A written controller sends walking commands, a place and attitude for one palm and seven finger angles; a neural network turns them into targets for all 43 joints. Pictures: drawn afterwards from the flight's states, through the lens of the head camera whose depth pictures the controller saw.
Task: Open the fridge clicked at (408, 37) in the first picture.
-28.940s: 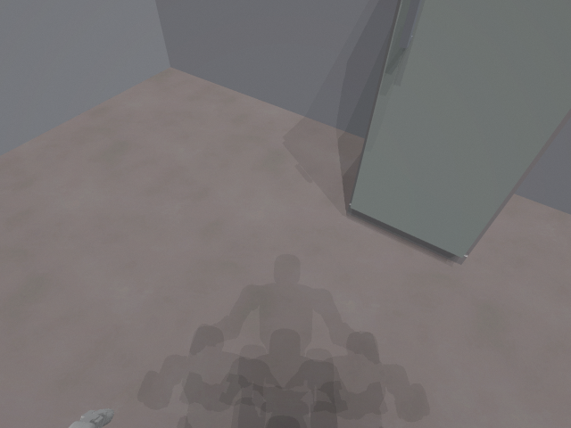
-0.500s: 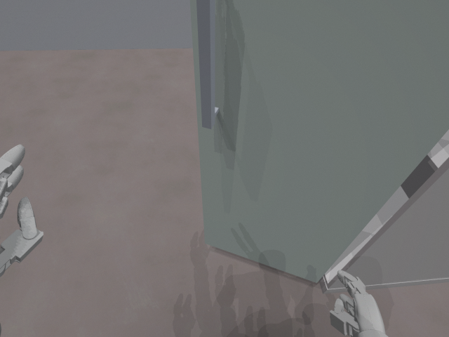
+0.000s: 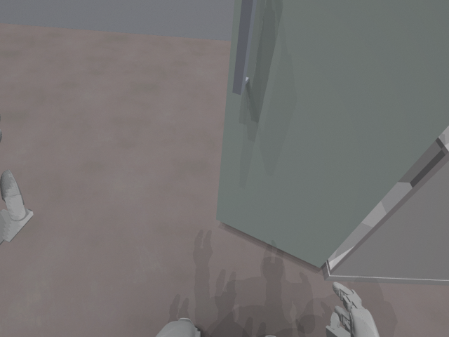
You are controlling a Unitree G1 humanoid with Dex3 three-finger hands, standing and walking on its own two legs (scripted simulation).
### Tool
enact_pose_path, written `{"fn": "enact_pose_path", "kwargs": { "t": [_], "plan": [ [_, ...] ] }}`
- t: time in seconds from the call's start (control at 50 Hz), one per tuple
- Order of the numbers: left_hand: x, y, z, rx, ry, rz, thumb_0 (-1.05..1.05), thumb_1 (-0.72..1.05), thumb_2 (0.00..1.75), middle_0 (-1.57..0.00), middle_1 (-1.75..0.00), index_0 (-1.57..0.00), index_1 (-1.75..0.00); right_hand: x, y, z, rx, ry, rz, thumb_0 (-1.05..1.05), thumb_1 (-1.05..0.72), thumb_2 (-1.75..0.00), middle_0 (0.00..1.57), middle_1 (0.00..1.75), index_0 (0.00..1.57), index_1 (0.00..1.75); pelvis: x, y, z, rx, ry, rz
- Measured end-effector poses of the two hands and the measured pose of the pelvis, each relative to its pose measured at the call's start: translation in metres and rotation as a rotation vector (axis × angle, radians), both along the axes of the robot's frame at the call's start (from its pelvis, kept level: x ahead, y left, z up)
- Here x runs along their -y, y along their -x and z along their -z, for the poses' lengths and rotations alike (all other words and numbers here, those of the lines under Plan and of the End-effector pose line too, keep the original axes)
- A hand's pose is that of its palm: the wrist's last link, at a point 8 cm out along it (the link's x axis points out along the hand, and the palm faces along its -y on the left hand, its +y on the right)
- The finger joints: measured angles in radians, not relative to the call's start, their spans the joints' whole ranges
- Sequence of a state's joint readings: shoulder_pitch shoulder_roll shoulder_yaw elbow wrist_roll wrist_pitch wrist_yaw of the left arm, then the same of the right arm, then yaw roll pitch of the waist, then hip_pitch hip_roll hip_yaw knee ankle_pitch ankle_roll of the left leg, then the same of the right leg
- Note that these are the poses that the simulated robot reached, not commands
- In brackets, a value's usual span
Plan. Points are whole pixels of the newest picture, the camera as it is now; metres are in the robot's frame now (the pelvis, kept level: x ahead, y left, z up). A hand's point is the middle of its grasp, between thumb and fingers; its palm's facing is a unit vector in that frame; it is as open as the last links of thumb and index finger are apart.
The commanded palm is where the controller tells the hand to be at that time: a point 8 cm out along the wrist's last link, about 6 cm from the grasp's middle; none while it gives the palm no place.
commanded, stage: step back with the hand held close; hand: left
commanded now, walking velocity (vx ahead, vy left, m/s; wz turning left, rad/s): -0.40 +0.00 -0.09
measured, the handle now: (250, 24) +0.66 +0.01 +0.24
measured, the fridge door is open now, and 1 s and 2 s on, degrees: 65 65 65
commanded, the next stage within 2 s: stop stepping back and stand still in 0.26 s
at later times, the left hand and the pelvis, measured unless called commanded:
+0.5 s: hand out of the picture +0.06 +0.31 +0.19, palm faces +0.56 -0.78 -0.27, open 7.4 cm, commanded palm -0.01 +0.33 +0.20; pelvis -0.15 +0.03 +0.00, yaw +0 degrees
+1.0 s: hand out of the picture +0.02 +0.26 +0.18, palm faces +0.43 -0.83 -0.35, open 7.4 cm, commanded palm -0.03 +0.29 +0.20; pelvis -0.21 +0.01 +0.01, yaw -7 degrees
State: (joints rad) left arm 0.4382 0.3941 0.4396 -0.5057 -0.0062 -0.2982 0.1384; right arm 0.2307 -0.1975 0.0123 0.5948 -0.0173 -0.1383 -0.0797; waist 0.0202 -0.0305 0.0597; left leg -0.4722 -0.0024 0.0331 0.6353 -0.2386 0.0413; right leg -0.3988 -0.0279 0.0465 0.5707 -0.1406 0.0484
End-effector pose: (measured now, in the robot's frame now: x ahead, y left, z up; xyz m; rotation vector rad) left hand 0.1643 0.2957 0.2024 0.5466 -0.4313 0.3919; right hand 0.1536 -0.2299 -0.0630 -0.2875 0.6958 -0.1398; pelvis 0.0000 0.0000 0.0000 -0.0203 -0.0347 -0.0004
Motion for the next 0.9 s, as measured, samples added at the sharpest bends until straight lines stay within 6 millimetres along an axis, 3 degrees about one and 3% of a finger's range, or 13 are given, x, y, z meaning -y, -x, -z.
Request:
{"fn": "enact_pose_path", "kwargs": {
  "t": [0.16,0.26,0.36,0.42,0.48,0.56,0.64,0.7,0.78,0.82,0.9],
  "plan": [
    [-0.011,0.043,-0.007,0.011,-0.072,-0.023,0.01,0.89,0.90,-0.21,-0.30,-0.21,-0.30,0.003,0.030,0.002,0.031,0.002,0.004,0.01,-0.90,-0.90,0.20,0.30,0.21,0.30,0.000,0.040,0.005,0.012,0.024,-0.052],
    [-0.010,0.099,-0.009,0.053,-0.109,-0.065,0.01,0.89,0.90,-0.21,-0.30,-0.21,-0.30,0.001,0.044,0.012,0.023,-0.008,-0.046,0.01,-0.90,-0.90,0.20,0.30,0.21,0.30,0.007,0.068,0.016,0.026,0.009,-0.109],
    [-0.025,0.143,0.000,0.040,-0.012,-0.102,0.01,0.89,0.90,-0.21,-0.30,-0.21,-0.30,-0.012,0.069,0.006,-0.011,0.011,-0.056,0.01,-0.90,-0.90,0.20,0.30,0.21,0.30,-0.012,0.096,0.011,0.007,-0.043,-0.021],
    [-0.041,0.150,0.010,0.082,0.038,-0.086,0.01,0.89,0.90,-0.21,-0.30,-0.21,-0.30,-0.025,0.089,0.000,0.056,0.033,-0.055,0.01,-0.90,-0.90,0.20,0.30,0.21,0.30,-0.023,0.121,0.017,-0.002,-0.032,-0.013],
    [-0.052,0.148,0.013,0.095,0.100,-0.090,0.01,0.89,0.90,-0.21,-0.30,-0.21,-0.30,-0.039,0.121,-0.007,0.077,0.005,-0.032,0.01,-0.90,-0.90,0.20,0.30,0.21,0.30,-0.025,0.147,0.009,0.035,-0.006,-0.004],
    [-0.042,0.155,0.002,0.075,0.162,-0.027,0.01,0.89,0.90,-0.20,-0.30,-0.20,-0.30,-0.045,0.173,-0.022,0.062,-0.059,0.018,0.01,-0.90,-0.90,0.20,0.30,0.21,0.30,-0.025,0.166,-0.010,0.025,0.042,0.020],
    [-0.013,0.171,-0.015,0.034,0.158,0.085,0.02,0.90,0.90,-0.20,-0.30,-0.20,-0.30,-0.035,0.216,-0.034,0.004,-0.055,0.076,0.01,-0.89,-0.90,0.21,0.30,0.21,0.30,-0.020,0.178,-0.028,-0.017,0.054,0.053],
    [0.000,0.184,-0.027,-0.009,0.092,0.114,0.01,0.90,0.90,-0.21,-0.30,-0.20,-0.30,-0.021,0.238,-0.037,-0.020,-0.038,0.113,0.01,-0.89,-0.90,0.21,0.30,0.21,0.30,-0.012,0.188,-0.035,-0.049,0.046,0.059],
    [0.012,0.199,-0.032,-0.006,-0.069,0.104,0.01,0.89,0.90,-0.21,-0.30,-0.21,-0.30,0.010,0.251,-0.014,0.003,-0.020,0.129,0.01,-0.89,-0.90,0.21,0.30,0.21,0.30,-0.002,0.214,-0.010,-0.079,-0.046,0.105],
    [0.012,0.203,-0.035,0.005,-0.065,0.099,0.01,0.89,0.90,-0.21,-0.30,-0.21,-0.30,0.022,0.261,-0.003,-0.041,-0.010,0.148,0.01,-0.89,-0.90,0.20,0.30,0.21,0.30,-0.004,0.219,-0.009,-0.063,-0.013,0.105],
    [0.000,0.206,-0.031,0.006,-0.004,0.041,0.01,0.89,0.90,-0.21,-0.30,-0.21,-0.30,0.034,0.281,-0.002,-0.077,-0.015,0.210,0.01,-0.90,-0.90,0.20,0.30,0.21,0.30,-0.003,0.215,-0.016,-0.047,-0.048,0.137]
  ]
}}
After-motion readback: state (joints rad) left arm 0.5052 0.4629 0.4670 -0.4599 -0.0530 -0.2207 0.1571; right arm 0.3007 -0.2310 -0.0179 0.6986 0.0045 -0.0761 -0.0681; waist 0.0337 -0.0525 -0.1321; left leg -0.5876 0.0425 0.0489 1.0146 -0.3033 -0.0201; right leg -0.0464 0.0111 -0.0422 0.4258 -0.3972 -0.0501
